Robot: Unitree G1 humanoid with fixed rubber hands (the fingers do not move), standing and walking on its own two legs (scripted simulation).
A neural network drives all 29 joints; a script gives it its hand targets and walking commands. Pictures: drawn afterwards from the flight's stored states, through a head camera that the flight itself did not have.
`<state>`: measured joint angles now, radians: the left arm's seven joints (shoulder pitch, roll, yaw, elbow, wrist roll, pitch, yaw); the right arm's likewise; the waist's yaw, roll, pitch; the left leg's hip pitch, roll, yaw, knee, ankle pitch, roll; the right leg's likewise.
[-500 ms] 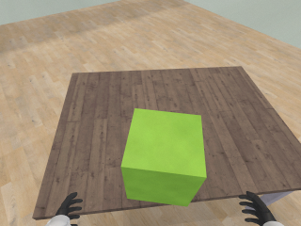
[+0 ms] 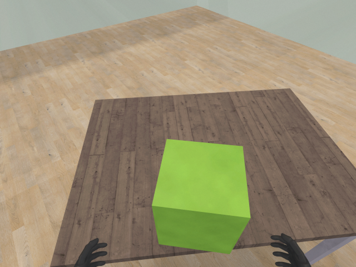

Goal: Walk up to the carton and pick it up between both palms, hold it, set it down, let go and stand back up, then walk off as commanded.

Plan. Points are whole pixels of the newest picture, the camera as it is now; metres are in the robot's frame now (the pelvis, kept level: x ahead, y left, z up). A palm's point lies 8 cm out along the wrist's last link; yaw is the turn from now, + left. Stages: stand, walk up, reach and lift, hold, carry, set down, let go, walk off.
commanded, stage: reach and lift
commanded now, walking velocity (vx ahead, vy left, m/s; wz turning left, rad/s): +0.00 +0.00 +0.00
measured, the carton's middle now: (198, 197) +0.35 -0.05 -0.09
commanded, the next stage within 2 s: none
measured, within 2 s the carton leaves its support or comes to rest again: neither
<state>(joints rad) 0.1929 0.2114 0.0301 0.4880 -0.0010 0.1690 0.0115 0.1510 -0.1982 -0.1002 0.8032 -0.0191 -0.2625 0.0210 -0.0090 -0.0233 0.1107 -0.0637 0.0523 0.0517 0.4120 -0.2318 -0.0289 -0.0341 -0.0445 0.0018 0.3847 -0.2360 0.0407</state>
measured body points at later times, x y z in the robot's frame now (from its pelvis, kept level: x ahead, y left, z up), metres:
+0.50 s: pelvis +0.01 +0.00 +0.00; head +0.00 +0.02 +0.45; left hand +0.18 +0.21 -0.07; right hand +0.16 -0.22 -0.07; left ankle +0.00 +0.13 -0.74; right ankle -0.01 -0.15 -0.74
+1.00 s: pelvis +0.00 +0.00 +0.00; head -0.01 +0.02 +0.45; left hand +0.17 +0.19 -0.05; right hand +0.15 -0.20 -0.05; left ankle +0.00 +0.13 -0.74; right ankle -0.01 -0.15 -0.74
